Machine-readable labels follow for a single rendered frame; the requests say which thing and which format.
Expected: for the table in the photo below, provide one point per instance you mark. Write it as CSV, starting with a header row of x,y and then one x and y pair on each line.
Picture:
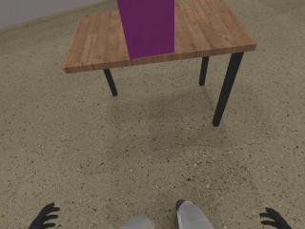
x,y
202,28

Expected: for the carton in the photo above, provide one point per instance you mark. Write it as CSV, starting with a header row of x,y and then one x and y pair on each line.
x,y
148,26

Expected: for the robot right foot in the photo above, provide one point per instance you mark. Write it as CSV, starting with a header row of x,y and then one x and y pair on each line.
x,y
177,205

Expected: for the robot right shin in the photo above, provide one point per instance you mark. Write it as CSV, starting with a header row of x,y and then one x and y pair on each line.
x,y
186,203

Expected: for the robot right hand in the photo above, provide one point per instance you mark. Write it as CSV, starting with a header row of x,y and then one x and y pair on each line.
x,y
279,222

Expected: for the robot left hand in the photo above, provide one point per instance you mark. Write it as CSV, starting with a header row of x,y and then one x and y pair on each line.
x,y
43,216

